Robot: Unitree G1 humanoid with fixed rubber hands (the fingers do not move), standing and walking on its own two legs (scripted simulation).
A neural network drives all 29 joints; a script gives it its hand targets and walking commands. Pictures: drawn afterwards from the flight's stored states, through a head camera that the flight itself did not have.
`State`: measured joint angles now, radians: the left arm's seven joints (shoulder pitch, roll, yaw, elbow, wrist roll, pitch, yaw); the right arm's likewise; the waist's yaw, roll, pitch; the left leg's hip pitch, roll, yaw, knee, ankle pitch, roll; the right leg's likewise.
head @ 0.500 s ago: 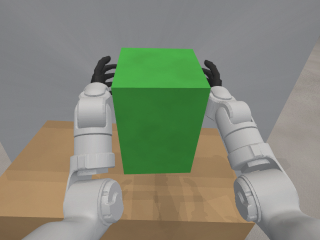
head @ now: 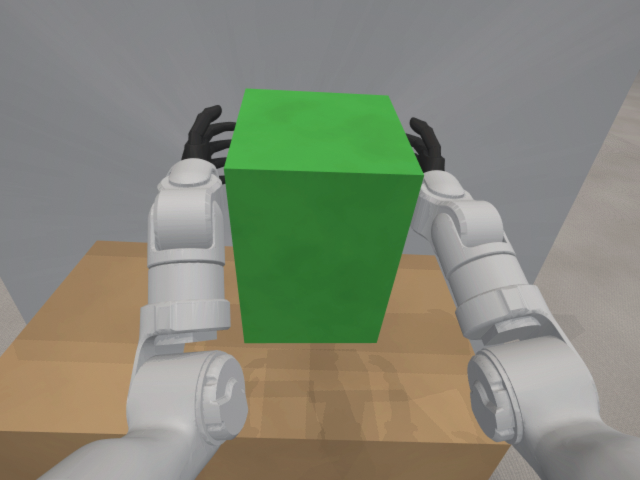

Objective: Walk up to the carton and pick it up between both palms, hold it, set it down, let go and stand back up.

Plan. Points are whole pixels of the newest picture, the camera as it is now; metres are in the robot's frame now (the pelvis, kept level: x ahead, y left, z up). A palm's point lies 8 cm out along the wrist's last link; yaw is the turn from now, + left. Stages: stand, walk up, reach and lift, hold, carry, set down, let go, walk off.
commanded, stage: hold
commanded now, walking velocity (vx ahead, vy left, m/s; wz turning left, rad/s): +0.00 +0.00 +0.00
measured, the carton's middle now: (314, 222) +0.36 +0.01 +0.22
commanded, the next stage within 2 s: none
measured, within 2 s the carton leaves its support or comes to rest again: neither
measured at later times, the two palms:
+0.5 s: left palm (202, 172) +0.37 +0.14 +0.28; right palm (424, 179) +0.37 -0.12 +0.27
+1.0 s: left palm (200, 173) +0.37 +0.14 +0.27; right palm (423, 179) +0.37 -0.12 +0.27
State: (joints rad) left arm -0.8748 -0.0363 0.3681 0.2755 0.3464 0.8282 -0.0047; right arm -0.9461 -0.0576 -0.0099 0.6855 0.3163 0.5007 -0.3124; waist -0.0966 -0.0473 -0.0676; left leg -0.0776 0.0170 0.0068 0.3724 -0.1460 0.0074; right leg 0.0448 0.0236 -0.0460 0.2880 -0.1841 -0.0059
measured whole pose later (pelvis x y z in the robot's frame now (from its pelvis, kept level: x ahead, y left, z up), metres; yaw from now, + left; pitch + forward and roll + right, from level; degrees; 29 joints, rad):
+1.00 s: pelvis +0.01 +0.00 +0.00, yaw +0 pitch -9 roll -1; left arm -0.86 -0.03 0.36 0.25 0.35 0.84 -0.01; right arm -0.96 -0.06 0.00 0.69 0.32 0.51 -0.31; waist -0.10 -0.05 -0.06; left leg -0.06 0.01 0.01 0.37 -0.15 0.01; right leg 0.06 0.02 -0.05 0.28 -0.19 0.00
